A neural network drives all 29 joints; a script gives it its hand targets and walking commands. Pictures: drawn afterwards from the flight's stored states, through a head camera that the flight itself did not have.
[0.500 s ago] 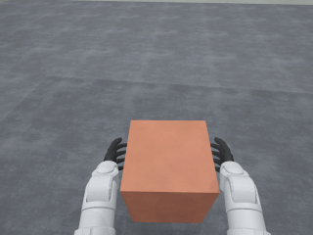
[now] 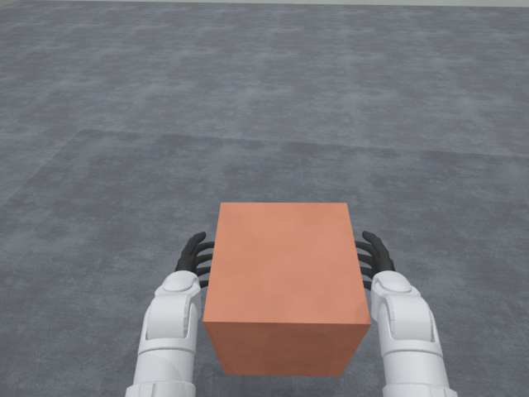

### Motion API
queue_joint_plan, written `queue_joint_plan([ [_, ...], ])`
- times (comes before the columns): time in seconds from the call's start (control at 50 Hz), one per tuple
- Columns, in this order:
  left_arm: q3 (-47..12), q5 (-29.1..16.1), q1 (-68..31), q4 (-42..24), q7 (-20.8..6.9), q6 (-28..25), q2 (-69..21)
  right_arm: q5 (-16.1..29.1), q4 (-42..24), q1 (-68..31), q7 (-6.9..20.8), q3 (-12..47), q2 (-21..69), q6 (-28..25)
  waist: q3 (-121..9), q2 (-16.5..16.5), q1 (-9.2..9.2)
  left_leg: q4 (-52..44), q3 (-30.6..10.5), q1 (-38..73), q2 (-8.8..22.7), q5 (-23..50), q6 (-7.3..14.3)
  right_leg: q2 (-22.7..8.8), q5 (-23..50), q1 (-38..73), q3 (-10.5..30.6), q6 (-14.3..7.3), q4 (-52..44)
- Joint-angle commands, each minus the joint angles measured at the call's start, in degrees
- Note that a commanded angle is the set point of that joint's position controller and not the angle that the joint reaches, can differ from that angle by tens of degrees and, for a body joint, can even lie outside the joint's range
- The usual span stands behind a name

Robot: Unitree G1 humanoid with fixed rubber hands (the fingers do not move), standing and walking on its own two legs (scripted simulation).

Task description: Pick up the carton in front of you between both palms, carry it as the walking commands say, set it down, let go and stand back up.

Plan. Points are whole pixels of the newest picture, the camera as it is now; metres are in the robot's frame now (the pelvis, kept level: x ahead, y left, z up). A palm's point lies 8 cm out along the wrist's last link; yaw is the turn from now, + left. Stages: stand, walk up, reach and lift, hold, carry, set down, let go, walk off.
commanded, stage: carry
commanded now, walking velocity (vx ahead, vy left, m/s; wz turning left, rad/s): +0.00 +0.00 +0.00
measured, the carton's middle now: (282, 292) +0.31 +0.00 -0.03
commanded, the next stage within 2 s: hold in 0.58 s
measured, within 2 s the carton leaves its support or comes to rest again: neither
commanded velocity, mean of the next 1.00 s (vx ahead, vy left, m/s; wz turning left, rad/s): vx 0.00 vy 0.00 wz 0.00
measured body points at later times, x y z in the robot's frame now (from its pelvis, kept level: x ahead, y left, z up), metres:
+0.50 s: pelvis +0.00 -0.01 +0.00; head -0.03 -0.01 +0.45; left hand +0.30 +0.14 +0.04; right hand +0.30 -0.16 +0.04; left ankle +0.05 +0.11 -0.74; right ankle -0.02 -0.09 -0.74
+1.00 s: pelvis -0.03 +0.02 -0.01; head -0.04 +0.02 +0.44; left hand +0.33 +0.12 +0.03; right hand +0.29 -0.18 +0.03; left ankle +0.05 +0.13 -0.74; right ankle -0.02 -0.09 -0.74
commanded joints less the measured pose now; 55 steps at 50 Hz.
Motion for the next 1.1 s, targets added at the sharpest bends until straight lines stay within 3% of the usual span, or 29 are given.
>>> queue_joint_plan([
  [0.0, -31.2, -12.8, -24.3, -3.5, -11.6, -1.8, -49.2, 12.7, -2.5, -23.0, 11.9, 30.3, 49.1, -1.7, -11.4, -0.4, 0.0, -2.3, -6.5, 8.1, 5.7, 6.4, -0.3, -8.0, 12.0, -0.6, 7.1, -0.3, -5.8],
  [0.08, -30.8, -12.9, -23.7, -2.3, -11.6, -1.4, -49.2, 12.6, -1.5, -21.8, 12.0, 30.1, 48.8, -1.5, -10.6, 0.2, 0.23, -2.1, -6.4, 8.2, 5.7, 7.2, -0.2, -7.7, 12.6, -1.4, 7.3, -0.4, -5.3],
  [0.12, -30.9, -13.0, -23.5, -3.1, -11.6, -1.5, -49.6, 12.7, -2.4, -23.0, 11.9, 30.5, 48.7, -1.6, -11.1, -1.7, 0.07, -2.3, -6.9, 7.5, 5.8, 7.4, -0.4, -7.6, 11.5, -0.4, 6.5, -0.2, -5.1],
  [0.2, -31.2, -12.7, -24.5, -4.9, -11.4, -1.5, -49.1, 12.4, -2.6, -22.6, 11.9, 29.9, 48.7, -1.4, -9.5, 0.8, 0.17, -3.0, -7.0, 7.7, 5.7, 6.0, -0.4, -7.9, 10.4, -1.8, 7.8, -0.7, -5.8],
  [0.24, -31.5, -13.1, -23.7, -4.2, -11.4, -1.4, -49.2, 13.6, -3.8, -23.1, 11.8, 31.4, 48.9, -1.7, -11.3, -1.2, -0.04, -2.3, -7.0, 8.3, 5.7, 5.0, -0.3, -7.4, 10.0, -0.9, 7.0, -0.6, -6.3],
  [0.28, -29.6, -11.9, -22.2, -2.7, -11.4, -1.0, -48.9, 13.1, -3.9, -24.3, 11.7, 30.8, 48.2, -1.4, -9.7, 0.8, -0.03, -2.8, -7.5, 7.1, 6.0, 4.8, 0.0, -7.8, 9.5, -0.7, 7.3, -0.8, -6.4],
  [0.36, -30.8, -13.1, -24.9, -4.5, -11.6, -1.6, -48.8, 13.2, -3.6, -23.6, 11.8, 31.1, 48.8, -1.5, -9.6, -1.3, -0.09, -1.8, -6.3, 7.6, 5.6, 7.8, -0.7, -7.6, 14.7, -1.3, 6.9, -0.5, -5.6],
  [0.4, -31.1, -12.7, -24.5, -4.1, -11.5, -1.4, -48.7, 12.6, -3.7, -23.1, 11.7, 30.0, 48.6, -1.7, -9.9, 0.8, 0.1, -2.2, -6.4, 7.4, 5.6, 5.2, -0.6, -7.9, 11.3, -0.4, 7.2, -0.7, -6.3],
  [0.48, -30.6, -12.9, -24.2, -3.5, -11.6, -1.4, -48.7, 13.5, -2.4, -23.7, 11.9, 31.1, 49.2, -1.4, -9.0, 0.5, -0.01, -2.6, -6.7, 8.2, 5.8, 3.5, -0.4, -7.7, 9.2, -1.8, 7.7, -0.9, -7.5],
  [0.52, -31.2, -13.4, -24.9, -3.7, -11.7, -1.3, -49.3, 12.8, -2.4, -22.7, 11.8, 30.6, 49.4, -1.6, -10.7, -1.5, 0.01, -2.5, -7.2, 8.3, 6.1, 5.2, -0.1, -7.4, 9.9, -1.2, 7.0, -0.8, -6.7],
  [0.56, -30.8, -12.7, -23.4, -2.8, -11.7, -1.3, -49.5, 13.2, -3.7, -24.1, 11.8, 30.9, 48.6, -1.4, -9.7, -0.2, 0.1, -2.0, -6.5, 7.8, 6.1, 6.0, -0.5, -7.5, 12.4, -1.8, 7.3, -0.7, -6.3],
  [0.58, -27.4, -11.1, -16.3, -1.2, -11.8, -1.0, -48.3, 11.4, 0.3, -16.5, 11.6, 28.1, 50.5, -1.8, -3.6, -5.7, 0.75, -3.4, -15.8, 20.8, -9.6, 16.4, 2.2, 2.4, 25.9, 3.5, 17.7, -0.9, -9.8],
  [0.6, -29.0, -11.6, -19.3, -7.0, -11.5, -2.3, -46.1, 10.7, -3.0, -15.5, 10.9, 27.5, 48.5, -3.3, -6.8, -4.0, -1.47, -3.4, -16.7, 23.8, -9.3, 20.3, 2.0, 2.8, 29.5, 5.3, 17.9, 0.0, -9.3],
  [0.62, -30.4, -12.5, -21.2, -8.8, -11.8, -2.6, -47.1, 9.9, -2.8, -15.5, 10.5, 27.6, 48.5, -3.7, -7.9, -2.4, -1.35, -4.1, -17.2, 19.2, -8.9, 21.7, 1.1, 2.9, 34.4, 11.8, 18.0, 0.5, -8.5],
  [0.64, -30.9, -13.5, -23.2, -7.2, -12.3, -2.5, -46.3, 8.5, -1.8, -16.5, 10.0, 26.1, 47.2, -3.9, -8.0, -3.8, -2.93, -4.5, -17.5, 18.1, -9.2, 19.3, 0.6, 2.9, 31.4, 14.7, 17.7, 0.7, -9.3],
  [0.66, -30.7, -12.9, -22.7, -7.0, -12.2, -2.8, -47.0, 9.4, -3.1, -18.0, 9.9, 26.4, 47.2, -4.2, -7.4, -0.1, -2.48, -5.0, -17.1, 17.2, -9.8, 16.6, 0.2, 2.8, 30.0, 15.3, 17.4, 0.8, -9.0],
  [0.68, -29.4, -12.4, -23.3, -7.2, -12.0, -2.5, -45.0, 9.4, -1.0, -18.4, 9.7, 26.1, 47.2, -4.0, -5.0, -2.0, -1.56, -5.7, -17.1, 16.1, -9.9, 14.9, 0.0, 2.5, 28.2, 14.6, 17.0, 1.2, -10.4],
  [0.7, -29.9, -12.3, -22.8, -7.1, -11.7, -2.7, -46.0, 10.6, -2.2, -18.7, 10.3, 28.0, 48.9, -4.0, -4.5, 0.0, -0.26, -6.3, -17.1, 15.1, -10.2, 13.7, 0.0, 3.4, 27.1, 15.8, 16.4, 1.2, -9.1],
  [0.72, -27.2, -11.2, -23.0, -4.0, -11.6, -2.8, -46.8, 11.7, -4.0, -26.1, 11.1, 29.3, 48.8, -4.4, -5.2, -1.6, 1.28, -6.6, -16.9, 15.0, -10.2, 10.5, 0.5, 3.1, 23.2, 14.5, 16.1, 1.7, -8.9],
  [0.76, -22.5, -7.8, -26.6, 0.4, -10.7, -2.8, -46.5, 11.7, 2.6, -30.7, 12.5, 26.8, 48.1, -4.2, -1.7, -0.3, 3.83, -6.4, -16.6, 13.9, -10.1, 4.8, 1.1, 3.3, 12.8, 11.3, 15.9, 1.5, -9.2],
  [0.8, -20.0, -7.8, -29.7, 5.4, -10.7, -4.0, -48.6, 11.2, 5.4, -35.1, 13.7, 26.1, 48.7, -5.5, -0.4, -3.2, 4.0, -6.1, -16.6, 14.6, -9.8, 0.4, 1.8, 3.7, 7.0, 7.4, 15.4, 1.9, -8.6],
  [0.88, -10.8, -2.3, -40.8, 17.5, -11.3, -6.7, -50.7, 5.0, 20.3, -44.1, 15.0, 15.5, 47.9, -9.5, 4.5, -0.2, 4.01, -3.6, -16.0, 11.0, -9.1, -7.1, 1.2, 3.6, -5.3, 1.1, 15.6, -0.3, -7.0],
  [0.9, -9.5, -0.5, -42.1, 19.7, -11.2, -7.3, -49.8, 3.0, 21.8, -44.8, 14.7, 11.7, 47.4, -10.5, 4.2, -0.3, 2.11, -3.5, -16.2, 12.7, -8.6, -8.3, 1.5, 4.3, -4.9, -2.8, 15.0, -0.4, -6.0],
  [0.92, -5.9, 1.5, -43.3, 22.8, -10.8, -7.9, -47.9, 0.6, 25.6, -47.2, 14.6, 7.1, 44.6, -11.6, 5.6, 0.1, 3.19, -2.4, -16.7, 10.0, -8.5, -10.8, 1.0, 4.3, -7.5, -3.2, 14.8, -1.1, -4.5],
  [0.94, -4.0, 1.9, -45.4, 24.0, -10.3, -9.0, -47.5, -1.0, 26.3, -48.1, 14.0, 4.7, 43.1, -12.7, 6.3, 0.3, 1.27, -1.5, -16.8, 10.3, -8.3, -11.1, 0.9, 4.8, -7.9, -5.9, 14.6, -1.4, -3.7],
  [0.96, -1.4, 3.5, -47.5, 22.5, -9.7, -10.2, -44.8, -3.0, 27.1, -50.1, 13.7, 1.0, 40.5, -13.7, 6.4, -1.2, 1.37, -0.6, -16.3, 8.3, -8.4, -11.2, 0.9, 5.5, -7.6, -7.6, 14.3, -1.4, -2.5],
  [0.98, 1.1, 5.1, -47.5, 24.4, -9.2, -11.1, -42.3, -3.5, 28.5, -51.1, 13.2, 0.1, 39.9, -14.4, 4.1, 1.3, 3.76, -0.7, -15.4, 7.0, -9.1, -12.4, 0.8, 5.6, -7.5, -5.8, 14.1, -0.9, -1.3],
  [1.0, 1.7, 5.8, -50.5, 25.1, -8.7, -12.5, -41.5, -6.0, 31.3, -50.0, 12.8, -3.3, 37.1, -16.0, 4.3, 1.6, 1.35, 0.7, -16.1, 4.6, -8.6, -10.5, 0.3, 5.6, -4.6, -8.0, 14.1, -1.4, 0.2],
  [1.08, 8.4, 9.6, -47.6, 25.1, -7.5, -18.4, -33.9, -9.2, 32.2, -49.3, 11.0, -7.5, 32.1, -20.7, 0.3, -1.1, 2.56, 6.5, -14.1, -1.3, -9.9, -5.2, 0.3, 7.3, -2.8, -16.6, 13.1, -0.5, 5.0],
])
